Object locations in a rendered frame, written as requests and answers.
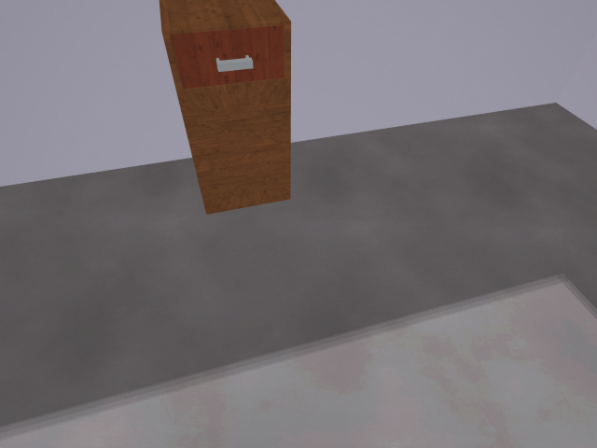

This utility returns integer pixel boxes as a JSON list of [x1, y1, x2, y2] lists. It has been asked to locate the drawer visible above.
[[171, 25, 285, 89]]

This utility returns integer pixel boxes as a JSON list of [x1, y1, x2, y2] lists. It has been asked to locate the handle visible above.
[[216, 55, 254, 72]]

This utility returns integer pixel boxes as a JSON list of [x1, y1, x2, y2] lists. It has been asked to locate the cabinet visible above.
[[160, 0, 291, 215]]

